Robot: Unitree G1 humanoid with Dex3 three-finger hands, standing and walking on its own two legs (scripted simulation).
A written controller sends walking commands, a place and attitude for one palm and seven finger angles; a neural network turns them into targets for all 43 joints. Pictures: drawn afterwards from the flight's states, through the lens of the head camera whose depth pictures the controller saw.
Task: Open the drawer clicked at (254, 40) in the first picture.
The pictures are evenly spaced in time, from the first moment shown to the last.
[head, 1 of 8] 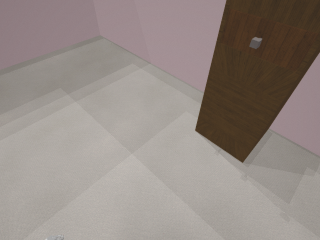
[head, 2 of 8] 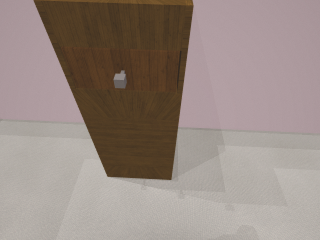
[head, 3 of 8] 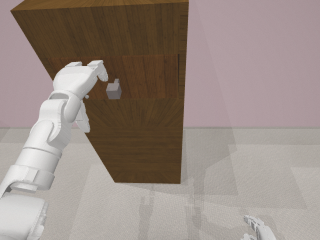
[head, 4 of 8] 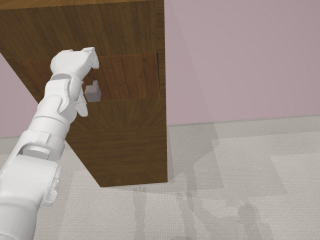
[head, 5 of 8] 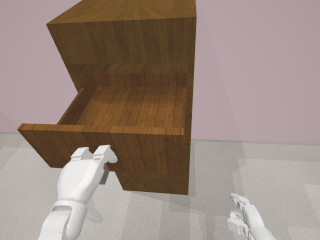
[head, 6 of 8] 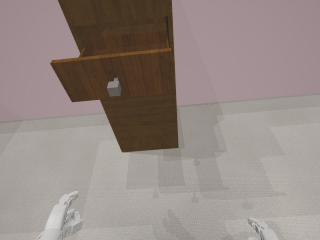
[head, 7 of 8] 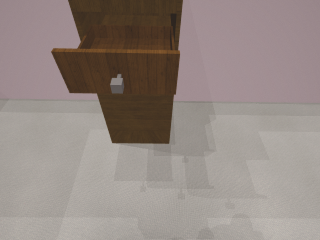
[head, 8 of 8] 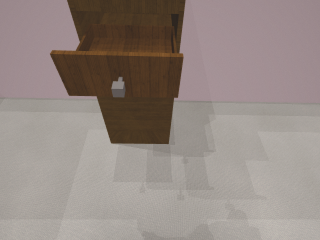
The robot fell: no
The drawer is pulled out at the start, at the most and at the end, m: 0.00 0.30 0.29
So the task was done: yes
